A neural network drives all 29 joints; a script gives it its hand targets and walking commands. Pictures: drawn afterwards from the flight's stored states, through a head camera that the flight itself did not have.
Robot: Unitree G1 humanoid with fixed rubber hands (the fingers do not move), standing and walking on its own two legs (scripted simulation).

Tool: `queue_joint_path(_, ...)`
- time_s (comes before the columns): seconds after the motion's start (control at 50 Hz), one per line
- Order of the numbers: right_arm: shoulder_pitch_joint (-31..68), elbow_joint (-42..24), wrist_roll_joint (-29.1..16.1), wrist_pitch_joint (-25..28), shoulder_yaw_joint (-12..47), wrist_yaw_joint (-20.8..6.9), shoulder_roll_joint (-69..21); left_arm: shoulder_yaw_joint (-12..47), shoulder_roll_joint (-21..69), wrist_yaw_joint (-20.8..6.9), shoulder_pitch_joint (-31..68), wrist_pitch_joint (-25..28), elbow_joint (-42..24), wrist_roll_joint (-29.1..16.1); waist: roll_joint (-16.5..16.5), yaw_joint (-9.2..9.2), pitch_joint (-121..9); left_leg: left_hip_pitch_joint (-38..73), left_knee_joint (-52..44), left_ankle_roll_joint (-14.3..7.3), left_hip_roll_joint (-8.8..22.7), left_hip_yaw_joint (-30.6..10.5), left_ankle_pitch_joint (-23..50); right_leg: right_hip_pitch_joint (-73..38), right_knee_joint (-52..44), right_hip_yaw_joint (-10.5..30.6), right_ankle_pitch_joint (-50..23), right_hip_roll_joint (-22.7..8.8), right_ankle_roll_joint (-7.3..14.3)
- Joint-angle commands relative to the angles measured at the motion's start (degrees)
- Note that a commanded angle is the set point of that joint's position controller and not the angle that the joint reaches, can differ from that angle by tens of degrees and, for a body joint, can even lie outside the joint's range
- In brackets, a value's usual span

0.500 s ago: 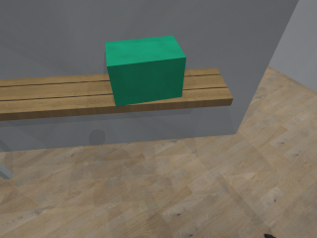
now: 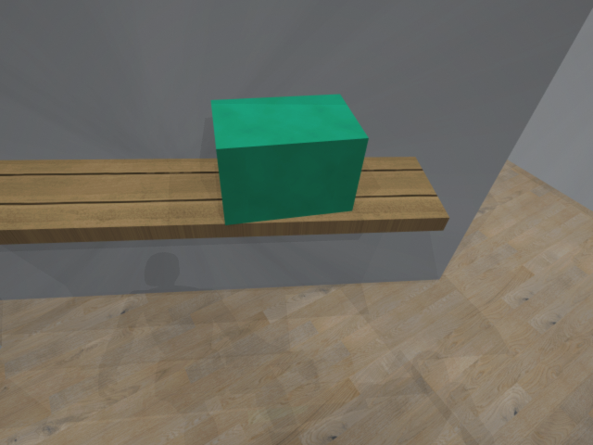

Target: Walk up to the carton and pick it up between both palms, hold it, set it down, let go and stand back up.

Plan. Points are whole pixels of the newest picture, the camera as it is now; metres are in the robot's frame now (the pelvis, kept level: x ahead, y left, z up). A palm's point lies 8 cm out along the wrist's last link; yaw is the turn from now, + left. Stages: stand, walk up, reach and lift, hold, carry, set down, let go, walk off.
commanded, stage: walk up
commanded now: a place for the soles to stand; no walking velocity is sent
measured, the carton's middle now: (284, 157) +0.75 -0.01 -0.02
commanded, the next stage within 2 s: none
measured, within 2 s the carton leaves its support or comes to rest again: neither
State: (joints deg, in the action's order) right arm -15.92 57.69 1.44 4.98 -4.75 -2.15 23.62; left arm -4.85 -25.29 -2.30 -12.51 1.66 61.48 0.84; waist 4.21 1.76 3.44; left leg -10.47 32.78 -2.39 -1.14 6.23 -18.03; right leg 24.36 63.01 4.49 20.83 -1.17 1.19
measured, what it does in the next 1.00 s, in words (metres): walks ahead: right foot, then left foot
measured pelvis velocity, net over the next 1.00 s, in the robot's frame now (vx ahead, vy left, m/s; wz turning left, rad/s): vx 0.26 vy -0.04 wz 0.00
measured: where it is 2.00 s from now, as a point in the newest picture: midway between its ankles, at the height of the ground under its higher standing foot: outside the picture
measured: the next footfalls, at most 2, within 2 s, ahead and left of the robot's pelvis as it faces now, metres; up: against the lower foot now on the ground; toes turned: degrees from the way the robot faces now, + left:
right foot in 0.24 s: +0.24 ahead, -0.15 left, +0.00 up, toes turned -6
left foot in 0.62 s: +0.32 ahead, +0.11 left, +0.00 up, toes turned +2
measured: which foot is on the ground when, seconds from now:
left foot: down 0.00-0.26, up 0.28-0.60, down 0.62-1.00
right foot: up 0.00-0.22, down 0.24-0.64, up 0.66-0.84, down 0.86-1.00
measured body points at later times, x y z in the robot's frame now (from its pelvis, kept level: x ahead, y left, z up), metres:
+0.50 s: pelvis +0.14 -0.04 -0.02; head +0.17 -0.06 +0.43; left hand +0.27 +0.29 -0.09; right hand +0.21 -0.37 -0.14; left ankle +0.19 +0.10 -0.69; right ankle +0.20 -0.15 -0.73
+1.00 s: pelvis +0.26 -0.04 -0.03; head +0.28 -0.03 +0.42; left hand +0.34 +0.29 -0.15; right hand +0.36 -0.36 -0.14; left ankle +0.28 +0.11 -0.73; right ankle +0.29 -0.14 -0.73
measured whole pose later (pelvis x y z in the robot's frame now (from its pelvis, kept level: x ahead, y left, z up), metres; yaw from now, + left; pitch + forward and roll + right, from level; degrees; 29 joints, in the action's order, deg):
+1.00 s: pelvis +0.26 -0.04 -0.03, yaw +0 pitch -3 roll +0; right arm -9.1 53.6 -0.4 2.2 -1.3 0.9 23.6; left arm -3.2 -22.8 -0.4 -9.6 2.7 56.4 0.9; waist -0.2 -0.5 6.5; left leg -21.9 49.4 0.9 3.6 0.5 -23.6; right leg 23.0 49.4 -3.4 23.6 -0.8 1.7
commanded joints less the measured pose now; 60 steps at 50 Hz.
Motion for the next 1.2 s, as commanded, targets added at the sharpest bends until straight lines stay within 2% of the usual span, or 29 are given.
queue_joint_path(0.0,0.1,-5.6,0.1,1.4,-2.7,1.1,15.2,-1.5,-9.0,-0.6,2.8,1.3,-7.3,0.1,-11.0,0.18,6.7,1.9,-21.2,-9.2,20.6,-21.3,-1.2,11.5,-7.2,2.7,-1.9,-4.1,-1.9)
queue_joint_path(0.1,-3.3,-6.8,-0.3,1.2,-3.5,0.9,16.0,-1.5,-8.7,-1.6,9.2,1.2,-10.2,0.6,-12.9,3.15,6.5,4.1,-18.3,-8.5,18.7,-12.3,8.7,7.7,-19.7,-5.5,-5.1,-4.6,-1.2)
queue_joint_path(0.18,-1.2,-9.0,-0.5,0.5,-3.3,1.3,16.6,-2.2,-8.7,-1.9,6.4,2.0,-10.3,0.4,-9.8,-0.43,0.8,-3.0,-12.1,-8.2,17.0,-10.3,13.0,-9.1,-26.8,-7.0,-9.1,-2.2,0.8)
queue_joint_path(0.22,-0.9,-10.3,-0.3,0.3,-1.4,1.6,13.4,-4.2,-11.5,-0.7,-3.5,2.6,-8.1,0.6,-2.8,-6.68,-3.8,-11.1,7.5,-5.1,11.6,-5.7,19.2,-27.5,-32.5,-5.0,-4.2,-0.1,2.5)
queue_joint_path(0.24,-3.1,-10.8,-1.0,0.5,-0.4,1.3,9.2,-5.6,-16.2,0.0,-8.8,3.3,-7.9,0.7,11.6,-9.03,-7.2,-21.3,26.1,-1.4,4.7,-0.5,11.8,-35.4,-38.5,10.3,4.0,-10.6,5.6)
queue_joint_path(0.26,-4.0,-12.0,-1.5,0.0,-0.5,1.5,10.1,-5.9,-20.6,0.5,-9.9,3.5,-9.3,-0.4,16.6,-8.10,-7.6,-29.3,34.7,0.2,-3.0,-4.0,-12.5,-34.2,-49.3,35.1,10.6,-22.8,12.5)
queue_joint_path(0.28,0.1,-10.9,-0.5,-0.6,-1.8,2.1,16.0,-6.1,-18.5,0.6,-6.5,3.0,-10.8,-0.9,8.5,-8.31,-6.6,-27.3,38.9,-0.7,1.5,-9.7,-14.6,-27.8,-48.5,34.2,14.4,-23.7,15.8)
queue_joint_path(0.32,-1.0,-10.1,-0.7,-0.8,-1.8,1.6,14.7,-4.4,-14.0,1.0,-1.8,3.3,-12.7,-1.1,0.3,-5.14,-3.4,-25.7,38.9,-0.4,3.7,-10.3,-12.0,-19.4,-46.4,21.9,6.3,-21.1,16.2)
queue_joint_path(0.34,-3.3,-9.4,-1.4,-0.9,-1.3,1.4,13.3,-4.1,-14.3,1.3,0.9,3.1,-13.1,-0.8,-1.6,-3.42,-2.6,-22.4,35.8,-0.4,5.0,-11.2,-8.9,-15.0,-46.2,16.3,5.4,-18.4,13.3)
queue_joint_path(0.46,-4.7,-8.0,0.0,-1.8,-2.1,-0.3,13.8,-4.6,-15.2,0.9,1.8,4.0,-14.4,-0.1,8.9,-2.44,-1.6,-20.9,22.0,1.1,8.6,-8.5,-4.2,-7.8,-48.2,11.0,15.1,-17.0,13.5)
queue_joint_path(0.5,-0.1,-9.1,0.7,-1.2,-2.0,-0.4,14.1,-4.4,-14.4,0.8,1.9,4.2,-16.2,0.0,1.7,-3.25,-0.2,-20.9,19.2,0.9,9.9,-8.1,-0.8,-5.7,-47.8,12.8,12.6,-19.9,14.7)
queue_joint_path(0.54,-1.5,-9.3,0.4,-0.3,-1.9,-0.3,12.2,-3.5,-15.0,0.5,4.9,3.7,-15.8,0.4,4.9,-1.83,0.2,-13.9,9.8,0.4,7.4,-4.5,-0.3,-0.5,-42.3,5.9,6.6,-16.0,13.3)
queue_joint_path(0.58,-8.5,-6.0,0.4,0.3,-3.0,0.4,14.3,-2.2,-12.0,0.4,7.5,2.5,-16.8,0.5,-0.1,1.73,-5.3,4.5,5.2,0.4,3.2,-2.8,3.7,8.2,-31.3,-1.1,12.2,-8.9,8.7)
queue_joint_path(0.6,-11.6,-4.7,0.3,0.5,-4.2,0.8,15.8,-1.3,-9.2,0.5,7.5,1.8,-16.7,0.6,-8.5,4.46,-5.7,11.6,2.7,-1.5,4.4,-8.3,-5.1,18.4,-21.5,-3.8,17.7,-7.2,6.5)
queue_joint_path(0.62,-12.6,-5.5,0.8,0.9,-4.8,1.7,21.3,-0.4,-5.1,0.7,7.4,1.4,-17.4,0.1,-22.5,6.86,-4.8,9.6,-14.2,-4.9,16.9,-30.4,-23.3,23.5,-4.4,-11.4,14.1,1.5,2.5)
queue_joint_path(0.64,-8.8,-7.5,-0.6,0.6,-5.3,1.7,24.6,-1.6,-10.6,1.5,8.3,1.3,-17.5,1.0,-19.1,5.59,-4.0,2.5,-22.0,-12.2,28.0,-47.0,-32.6,21.0,2.5,-4.1,12.5,-0.3,1.2)
queue_joint_path(0.66,-3.2,-9.2,-0.1,0.3,-4.7,1.7,22.1,-2.5,-14.4,1.6,5.5,1.3,-15.9,0.6,-14.4,2.08,-1.4,0.8,-19.6,-13.9,26.8,-46.2,-30.7,19.7,3.8,-1.2,11.3,-1.4,0.9)
queue_joint_path(0.68,-2.5,-10.1,0.0,0.6,-4.1,2.1,21.6,-2.1,-12.9,1.7,4.3,1.9,-14.2,0.4,-13.3,1.59,0.0,1.0,-15.5,-13.8,26.5,-40.0,-14.3,19.6,3.7,-1.4,10.6,-2.3,1.0)
queue_joint_path(0.76,2.9,-10.4,-0.2,0.1,-2.0,2.3,17.4,-1.6,-11.2,1.5,-2.9,1.8,-9.2,0.0,-16.2,-1.54,-3.4,-7.6,-5.1,-10.3,19.9,-18.6,14.5,2.0,-10.9,-5.1,7.6,-4.0,0.0)
queue_joint_path(0.82,8.7,-11.1,-0.1,-1.5,-0.6,2.3,14.6,-2.7,-10.7,1.9,-7.5,2.1,-7.5,1.0,-15.2,-5.50,-5.7,-20.1,5.3,-4.9,14.7,-11.6,1.4,-16.4,-27.1,-5.0,-0.6,-0.4,1.1)
queue_joint_path(0.84,7.2,-11.5,-1.3,-2.0,1.5,2.5,8.8,-2.7,-12.9,2.4,-3.9,2.6,-8.3,1.7,0.2,-4.48,-5.5,-21.9,17.7,-1.8,9.3,-6.0,2.2,-15.7,-38.4,8.6,0.6,-6.8,3.0)
queue_joint_path(0.86,7.4,-11.4,-1.5,-2.2,1.7,2.8,8.5,-3.3,-16.0,2.8,-1.6,3.1,-9.8,0.9,6.7,-3.59,-4.2,-24.9,20.2,1.7,4.4,-4.2,-10.3,-11.5,-43.7,25.3,-2.1,-17.7,8.8)
queue_joint_path(0.88,7.6,-10.3,-2.1,-2.6,0.3,3.7,13.0,-3.1,-17.3,2.5,1.5,2.8,-9.7,0.5,4.0,-3.36,-3.2,-18.4,22.2,1.0,5.4,-9.4,-15.7,-4.4,-40.6,24.7,-3.4,-20.4,13.7)
queue_joint_path(0.9,8.2,-9.8,-1.9,-2.2,0.2,3.6,13.8,-2.6,-15.6,2.6,3.3,2.7,-9.4,0.2,1.2,-2.78,-1.4,-18.2,21.5,1.0,5.7,-7.8,-16.4,-4.3,-39.1,22.4,-7.2,-19.3,13.7)
queue_joint_path(0.96,3.5,-5.6,-2.4,-0.5,0.7,3.8,12.2,-0.8,-12.3,2.9,6.6,1.8,-9.1,-0.6,0.7,-0.12,-7.1,-6.3,5.6,0.5,6.3,-8.1,11.1,-5.6,-26.6,5.9,-29.1,-10.5,7.0)
queue_joint_path(1.02,10.0,-5.9,-2.2,-1.0,0.9,3.5,13.6,-0.8,-11.7,3.1,6.3,1.7,-7.3,-1.0,-7.4,-1.80,-10.5,-2.2,6.3,-1.4,10.3,-11.9,20.3,-6.7,-24.9,-0.9,-21.8,-5.0,1.7)
queue_joint_path(1.06,9.5,-4.5,-1.9,-1.3,1.2,3.7,13.3,-0.3,-10.5,3.1,7.6,1.5,-6.1,-1.2,-0.6,-1.73,-9.6,-4.7,4.5,-1.1,9.5,-10.6,21.4,-10.4,-26.2,0.1,-22.4,-5.2,2.6)
queue_joint_path(1.14,13.0,-3.2,-2.1,-1.5,2.0,3.5,11.3,0.0,-10.3,2.8,9.1,1.5,-4.3,-0.5,-5.5,-2.12,-9.9,-3.1,3.6,0.1,7.8,-8.1,17.5,-9.8,-31.0,3.5,-21.4,-8.7,4.6)
queue_joint_path(1.18,11.5,-2.5,-1.9,-1.1,2.1,3.7,11.0,0.5,-9.0,2.7,12.2,1.5,-4.7,-0.8,-1.7,0.03,-10.9,0.1,0.1,-0.7,8.8,-9.9,19.3,-9.0,-30.2,0.6,-22.3,-7.3,3.4)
